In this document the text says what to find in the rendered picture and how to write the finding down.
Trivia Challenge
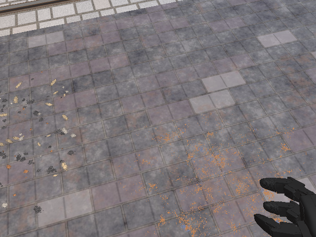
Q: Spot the right robot hand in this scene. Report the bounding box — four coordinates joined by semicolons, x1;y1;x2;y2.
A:
254;177;316;237

